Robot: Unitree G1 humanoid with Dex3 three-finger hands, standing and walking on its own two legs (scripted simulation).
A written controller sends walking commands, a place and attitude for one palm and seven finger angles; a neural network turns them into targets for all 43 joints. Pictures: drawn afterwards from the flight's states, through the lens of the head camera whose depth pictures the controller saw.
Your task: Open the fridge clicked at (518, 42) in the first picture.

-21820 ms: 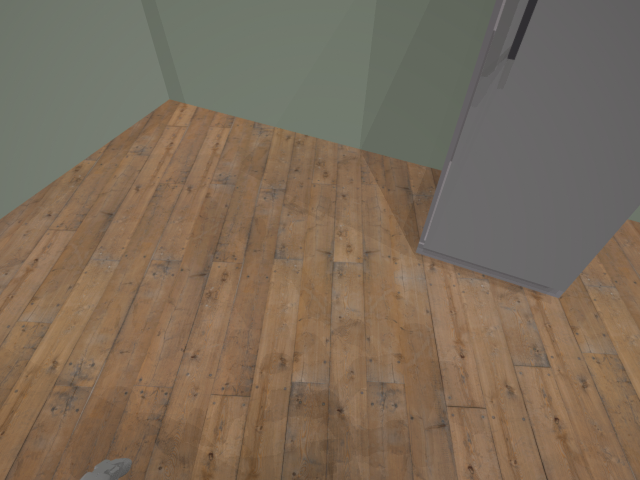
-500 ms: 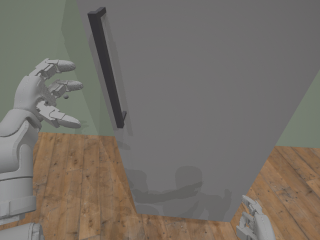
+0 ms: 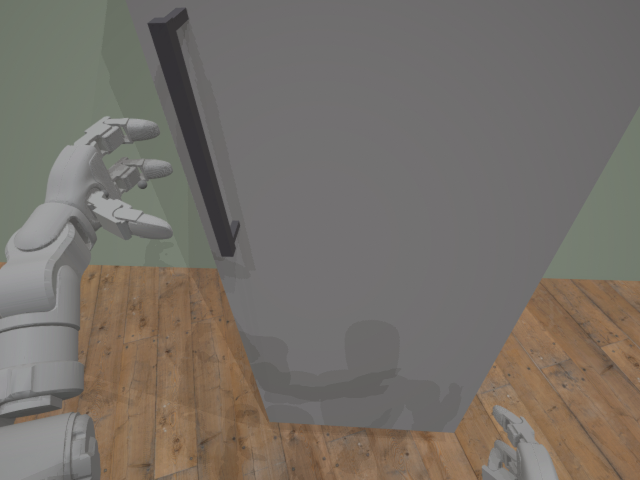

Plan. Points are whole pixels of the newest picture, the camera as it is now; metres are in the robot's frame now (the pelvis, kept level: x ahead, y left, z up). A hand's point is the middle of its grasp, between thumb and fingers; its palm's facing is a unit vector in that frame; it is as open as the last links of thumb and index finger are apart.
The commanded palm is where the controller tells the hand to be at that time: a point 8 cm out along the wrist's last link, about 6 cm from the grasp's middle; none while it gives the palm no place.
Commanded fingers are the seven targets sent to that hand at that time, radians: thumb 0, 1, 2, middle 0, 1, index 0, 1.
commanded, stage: move the hooked fingers beside the handle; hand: left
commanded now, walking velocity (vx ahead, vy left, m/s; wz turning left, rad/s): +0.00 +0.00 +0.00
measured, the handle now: (207, 153) +0.41 +0.15 +0.24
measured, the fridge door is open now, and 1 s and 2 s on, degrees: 0 0 0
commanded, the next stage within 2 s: none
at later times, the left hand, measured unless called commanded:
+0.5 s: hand (148, 186) +0.36 +0.20 +0.23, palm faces +0.00 -1.00 -0.04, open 14.0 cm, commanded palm +0.33 +0.25 +0.24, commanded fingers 0.00 -0.50 0.30 -0.30 -1.20 -0.30 -1.20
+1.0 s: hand (144, 210) +0.34 +0.21 +0.21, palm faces +0.05 -1.00 -0.05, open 14.0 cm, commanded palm +0.32 +0.25 +0.24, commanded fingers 0.00 -0.50 0.30 -0.30 -1.20 -0.30 -1.20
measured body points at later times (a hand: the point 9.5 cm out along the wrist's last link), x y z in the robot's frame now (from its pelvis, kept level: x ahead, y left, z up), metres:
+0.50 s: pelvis +0.01 +0.00 +0.00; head -0.02 -0.02 +0.45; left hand +0.35 +0.26 +0.24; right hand +0.20 -0.23 -0.08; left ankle +0.00 +0.13 -0.74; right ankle -0.02 -0.11 -0.74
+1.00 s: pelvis +0.00 +0.00 +0.00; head -0.03 -0.03 +0.45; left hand +0.33 +0.27 +0.22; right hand +0.18 -0.24 -0.08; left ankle +0.00 +0.13 -0.74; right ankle -0.02 -0.11 -0.74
